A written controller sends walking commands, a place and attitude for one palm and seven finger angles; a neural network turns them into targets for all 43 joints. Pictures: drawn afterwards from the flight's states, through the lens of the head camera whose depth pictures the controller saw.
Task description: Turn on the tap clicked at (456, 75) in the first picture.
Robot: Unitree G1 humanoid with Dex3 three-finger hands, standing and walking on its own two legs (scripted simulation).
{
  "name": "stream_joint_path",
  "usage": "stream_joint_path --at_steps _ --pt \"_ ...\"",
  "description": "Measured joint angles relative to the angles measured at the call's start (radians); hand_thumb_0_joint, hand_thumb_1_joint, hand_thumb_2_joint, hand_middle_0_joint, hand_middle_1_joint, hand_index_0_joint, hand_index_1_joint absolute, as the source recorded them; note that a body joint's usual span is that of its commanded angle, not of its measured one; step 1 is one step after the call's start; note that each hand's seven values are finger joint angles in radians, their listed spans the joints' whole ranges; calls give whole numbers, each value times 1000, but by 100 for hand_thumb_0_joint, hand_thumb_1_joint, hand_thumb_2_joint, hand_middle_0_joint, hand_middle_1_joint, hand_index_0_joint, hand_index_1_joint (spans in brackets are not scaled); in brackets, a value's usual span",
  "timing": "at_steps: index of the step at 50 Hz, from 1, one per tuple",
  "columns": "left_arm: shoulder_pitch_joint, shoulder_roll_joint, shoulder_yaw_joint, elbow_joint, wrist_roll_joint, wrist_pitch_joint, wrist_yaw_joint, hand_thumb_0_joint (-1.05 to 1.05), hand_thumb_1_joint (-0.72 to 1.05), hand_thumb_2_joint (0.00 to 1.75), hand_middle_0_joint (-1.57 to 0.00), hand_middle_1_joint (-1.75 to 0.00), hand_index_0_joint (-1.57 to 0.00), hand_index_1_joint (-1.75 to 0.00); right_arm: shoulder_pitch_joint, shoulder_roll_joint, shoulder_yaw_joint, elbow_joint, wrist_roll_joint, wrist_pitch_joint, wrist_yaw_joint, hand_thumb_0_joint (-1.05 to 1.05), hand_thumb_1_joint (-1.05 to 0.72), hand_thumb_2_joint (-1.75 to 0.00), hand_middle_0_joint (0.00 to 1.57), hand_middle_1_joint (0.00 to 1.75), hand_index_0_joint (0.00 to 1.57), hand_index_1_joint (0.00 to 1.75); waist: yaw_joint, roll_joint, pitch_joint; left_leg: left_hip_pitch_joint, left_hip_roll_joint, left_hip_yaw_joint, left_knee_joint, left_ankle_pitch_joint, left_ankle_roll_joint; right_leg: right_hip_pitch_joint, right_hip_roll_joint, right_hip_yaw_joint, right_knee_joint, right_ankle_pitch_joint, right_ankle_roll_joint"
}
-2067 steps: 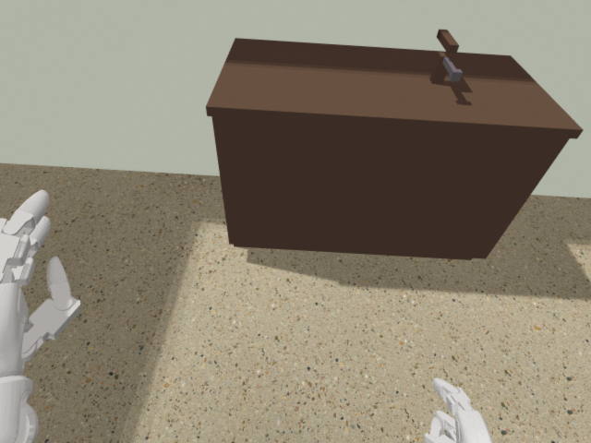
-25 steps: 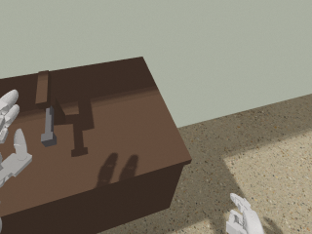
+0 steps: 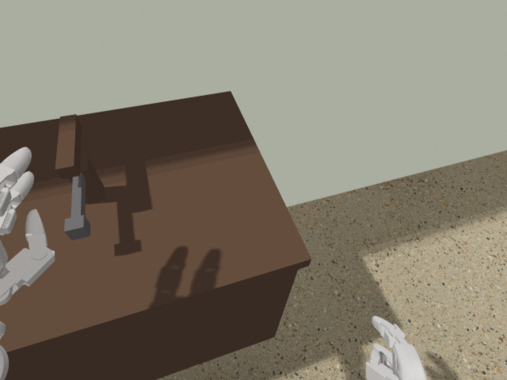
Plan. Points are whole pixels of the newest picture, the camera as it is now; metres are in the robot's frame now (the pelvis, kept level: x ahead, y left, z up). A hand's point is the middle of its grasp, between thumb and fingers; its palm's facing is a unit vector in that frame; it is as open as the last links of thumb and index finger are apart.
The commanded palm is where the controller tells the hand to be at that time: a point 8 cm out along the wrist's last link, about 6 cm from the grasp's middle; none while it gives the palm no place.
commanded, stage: shuffle to correct the standing spot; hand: left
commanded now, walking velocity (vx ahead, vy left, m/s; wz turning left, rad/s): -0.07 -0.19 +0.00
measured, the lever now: (77, 227) +0.33 +0.30 +0.04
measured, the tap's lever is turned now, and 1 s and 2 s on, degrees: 0 0 0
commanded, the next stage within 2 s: come to a stop and stand still in 1.06 s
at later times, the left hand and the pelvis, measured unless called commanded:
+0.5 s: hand (52, 249) +0.23 +0.24 +0.17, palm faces +0.34 -0.86 -0.38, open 7.4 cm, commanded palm +0.17 +0.28 +0.18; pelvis +0.01 +0.00 +0.00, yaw +1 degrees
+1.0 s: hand (40, 263) +0.21 +0.24 +0.17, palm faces +0.37 -0.85 -0.37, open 7.4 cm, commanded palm +0.15 +0.28 +0.18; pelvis +0.00 +0.00 +0.00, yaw +1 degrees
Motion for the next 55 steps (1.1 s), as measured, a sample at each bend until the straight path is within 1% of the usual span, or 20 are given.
stream_joint_path --at_steps 10,17,21,28,31,36,43,47,55 --pt "31 14 5 -19 -6 -3 -5 1 88 90 -21 -30 -22 -30 -8 -6 -4 -10 3 3 -3 2 -91 -90 20 30 20 30 3 12 -1 -6 3 -6 7 -2 -3 -4 3 -6 6 -4 -6" --pt "22 -19 -12 6 -7 6 8 1 88 90 -21 -30 -22 -30 7 -16 -4 5 6 8 -6 2 -91 -90 20 30 20 30 8 14 -19 -13 -1 -10 33 -25 17 -8 0 -11 29 -24 -9" --pt "8 -29 -21 8 -5 9 12 1 88 90 -21 -30 -22 -30 9 -13 -2 16 2 10 -8 2 -91 -90 20 30 20 30 8 2 -20 1 -4 -8 23 -23 2 0 -4 -9 31 -31 -4" --pt "-17 2 -3 -6 1 3 4 1 89 90 -21 -30 -21 -30 -10 2 0 -2 -1 8 1 2 -91 -90 20 30 20 30 2 0 1 8 -1 -9 1 -9 -4 12 0 -9 -1 -12 -1" --pt "1 13 4 -15 -2 0 -2 1 89 90 -21 -30 -21 -30 -20 4 1 -15 1 9 5 2 -91 -90 20 30 20 30 -3 6 7 6 2 -9 -2 -6 -6 11 2 -9 -7 -7 -5" --pt "42 21 4 -22 -9 3 -9 1 89 90 -21 -30 -22 -30 -22 -1 0 -23 5 15 3 1 -91 -90 20 30 20 30 -2 18 3 0 4 -11 8 -7 -7 6 5 -11 2 -7 -9" --pt "41 -10 -14 -7 -12 10 7 1 88 90 -21 -30 -22 -30 2 -16 -4 -1 8 16 -7 1 -91 -90 20 30 20 30 11 17 -19 -4 -3 -16 27 -16 6 0 -2 -18 31 -23 -10" --pt "15 -26 -20 2 -7 10 17 1 88 90 -21 -30 -22 -30 13 -17 -2 12 5 14 -11 2 -91 -90 20 30 20 30 15 9 -28 5 -6 -16 16 -9 2 6 -6 -18 27 -21 -7" --pt "-14 -20 -15 17 1 4 14 1 89 90 -20 -30 -21 -30 4 -4 5 0 3 6 0 2 -91 -90 20 30 20 30 3 11 -18 3 -2 -13 -6 9 -3 5 -2 -15 0 1 -6"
